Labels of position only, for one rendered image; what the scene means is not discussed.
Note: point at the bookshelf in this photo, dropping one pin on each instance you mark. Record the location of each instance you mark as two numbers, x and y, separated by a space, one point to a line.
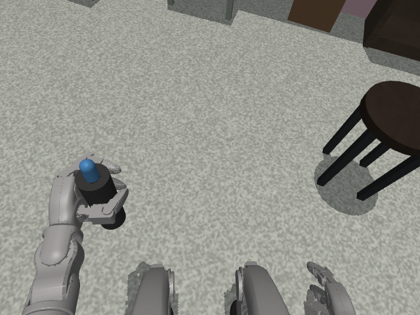
393 26

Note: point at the stool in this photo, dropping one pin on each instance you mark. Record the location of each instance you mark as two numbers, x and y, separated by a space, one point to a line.
391 112

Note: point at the left robot hand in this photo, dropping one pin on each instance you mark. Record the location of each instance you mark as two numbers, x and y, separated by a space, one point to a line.
68 206

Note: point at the left robot arm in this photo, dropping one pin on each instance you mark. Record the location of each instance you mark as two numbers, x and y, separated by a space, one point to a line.
57 261

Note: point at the right robot hand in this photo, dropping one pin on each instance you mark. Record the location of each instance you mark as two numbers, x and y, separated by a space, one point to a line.
334 300

